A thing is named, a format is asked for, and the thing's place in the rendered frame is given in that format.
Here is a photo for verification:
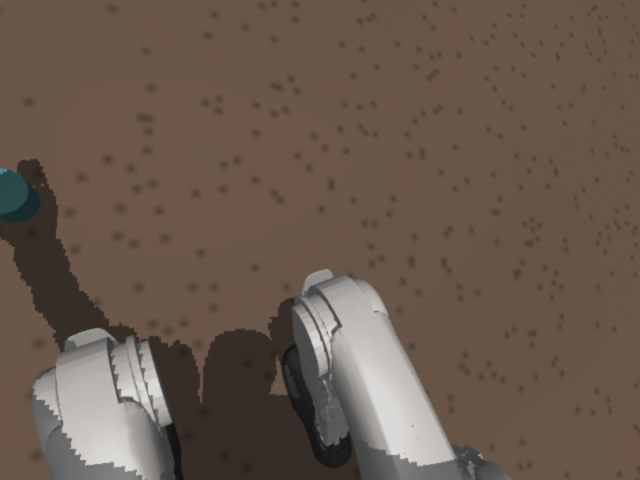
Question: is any left robot foot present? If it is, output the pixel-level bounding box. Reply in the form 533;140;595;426
165;422;184;480

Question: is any right robot hand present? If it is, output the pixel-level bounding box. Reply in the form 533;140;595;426
451;445;513;480

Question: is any right robot foot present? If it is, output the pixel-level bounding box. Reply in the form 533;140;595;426
281;344;352;468

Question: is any tin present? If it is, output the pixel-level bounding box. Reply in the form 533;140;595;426
0;168;41;223

